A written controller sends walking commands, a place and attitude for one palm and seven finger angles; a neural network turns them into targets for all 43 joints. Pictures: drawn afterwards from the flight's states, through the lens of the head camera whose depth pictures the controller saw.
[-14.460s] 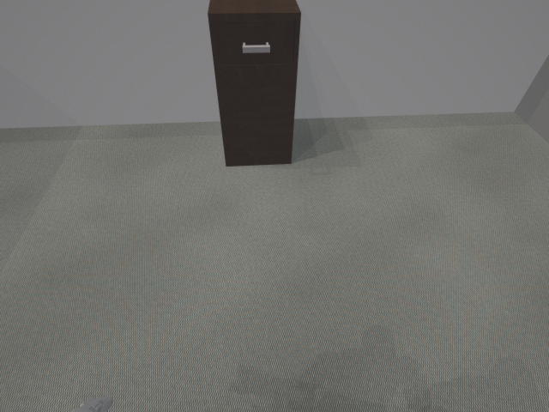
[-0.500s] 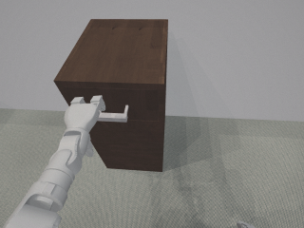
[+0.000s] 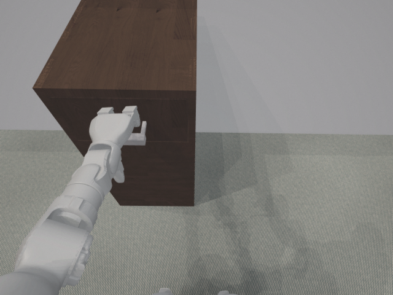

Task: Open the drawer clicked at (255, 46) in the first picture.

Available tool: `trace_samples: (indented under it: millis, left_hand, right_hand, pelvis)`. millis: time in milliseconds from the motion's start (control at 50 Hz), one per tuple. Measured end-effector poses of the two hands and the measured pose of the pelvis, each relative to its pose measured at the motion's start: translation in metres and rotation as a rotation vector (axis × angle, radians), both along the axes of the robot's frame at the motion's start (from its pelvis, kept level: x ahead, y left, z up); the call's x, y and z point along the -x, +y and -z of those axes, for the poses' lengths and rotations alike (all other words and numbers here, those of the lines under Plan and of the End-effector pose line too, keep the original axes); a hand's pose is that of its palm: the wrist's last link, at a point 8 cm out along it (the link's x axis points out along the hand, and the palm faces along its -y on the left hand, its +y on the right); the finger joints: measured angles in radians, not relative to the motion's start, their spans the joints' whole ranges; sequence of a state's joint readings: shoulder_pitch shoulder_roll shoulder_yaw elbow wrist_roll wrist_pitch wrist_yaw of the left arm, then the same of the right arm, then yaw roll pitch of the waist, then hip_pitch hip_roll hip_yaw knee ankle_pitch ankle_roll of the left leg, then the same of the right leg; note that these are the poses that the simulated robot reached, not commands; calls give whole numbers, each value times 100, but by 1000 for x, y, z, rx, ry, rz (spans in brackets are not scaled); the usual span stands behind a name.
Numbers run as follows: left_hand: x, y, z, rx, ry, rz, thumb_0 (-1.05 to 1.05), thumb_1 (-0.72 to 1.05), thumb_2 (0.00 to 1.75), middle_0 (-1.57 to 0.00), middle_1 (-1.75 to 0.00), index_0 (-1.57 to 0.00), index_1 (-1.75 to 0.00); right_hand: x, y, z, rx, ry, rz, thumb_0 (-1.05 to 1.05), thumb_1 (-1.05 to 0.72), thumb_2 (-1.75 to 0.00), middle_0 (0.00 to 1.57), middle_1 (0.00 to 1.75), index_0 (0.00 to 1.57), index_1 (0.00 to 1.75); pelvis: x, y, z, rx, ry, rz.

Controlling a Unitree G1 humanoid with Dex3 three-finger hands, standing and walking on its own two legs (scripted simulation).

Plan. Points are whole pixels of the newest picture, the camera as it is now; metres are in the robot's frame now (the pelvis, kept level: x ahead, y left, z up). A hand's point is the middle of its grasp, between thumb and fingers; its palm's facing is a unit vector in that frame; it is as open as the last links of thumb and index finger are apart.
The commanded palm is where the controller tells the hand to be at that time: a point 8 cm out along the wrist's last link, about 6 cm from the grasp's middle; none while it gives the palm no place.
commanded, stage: move the hooked fingers above the handle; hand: left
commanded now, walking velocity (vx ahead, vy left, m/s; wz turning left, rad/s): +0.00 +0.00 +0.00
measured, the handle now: (124, 132) +0.52 +0.18 -0.05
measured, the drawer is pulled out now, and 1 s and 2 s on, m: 0.00 0.00 0.00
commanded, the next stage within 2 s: none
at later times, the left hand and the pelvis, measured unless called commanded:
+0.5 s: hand (117, 138) +0.47 +0.18 +0.00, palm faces -0.17 -0.02 -0.99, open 13.8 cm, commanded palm +0.46 +0.16 +0.06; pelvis -0.01 +0.01 +0.00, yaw +0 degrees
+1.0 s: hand (109, 131) +0.47 +0.19 +0.02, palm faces -0.11 +0.01 -0.99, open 13.5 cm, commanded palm +0.45 +0.17 +0.06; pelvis -0.01 +0.01 +0.00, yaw -2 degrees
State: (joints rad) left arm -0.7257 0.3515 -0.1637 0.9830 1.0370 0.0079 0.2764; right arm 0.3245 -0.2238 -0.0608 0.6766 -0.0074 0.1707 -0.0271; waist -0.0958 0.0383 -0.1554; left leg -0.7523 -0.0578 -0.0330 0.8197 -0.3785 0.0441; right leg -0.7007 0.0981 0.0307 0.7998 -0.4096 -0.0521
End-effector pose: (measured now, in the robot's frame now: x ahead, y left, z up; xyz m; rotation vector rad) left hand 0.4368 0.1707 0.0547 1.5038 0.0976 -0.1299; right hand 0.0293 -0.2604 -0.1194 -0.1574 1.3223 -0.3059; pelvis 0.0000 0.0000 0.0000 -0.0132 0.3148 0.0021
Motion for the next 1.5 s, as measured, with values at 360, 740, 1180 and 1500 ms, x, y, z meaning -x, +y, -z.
trace_samples:
  millis: [360, 740, 1180, 1500]
  left_hand:
    - [-21, 5, 2, -94, -85, -172, 0, -49, 30, -36, -123, -35, -124]
    - [-21, -37, 11, 35, -270, 111, 0, -49, 30, -43, -129, -33, -121]
    - [8, -18, 12, 52, 25, 169, 0, -49, 30, -32, -120, -33, -121]
    - [-23, -26, -28, -90, -173, -110, 0, -49, 30, -38, -125, -37, -132]
  right_hand:
    - [40, 19, 12, -36, 36, 82, 0, -91, -90, 20, 30, 20, 30]
    - [32, 11, 21, 39, 44, 8, 0, -91, -90, 20, 30, 20, 30]
    - [14, -5, -6, 74, -10, -22, 0, -91, -90, 20, 30, 21, 30]
    - [6, 25, 18, -75, 3, 36, 0, -91, -90, 20, 30, 20, 30]
  pelvis:
    - [16, 10, 8, 3, 41, 39]
    - [15, 21, 28, 24, 95, 17]
    - [10, 9, 8, 19, 13, -11]
    - [14, 7, 7, 4, 27, 22]
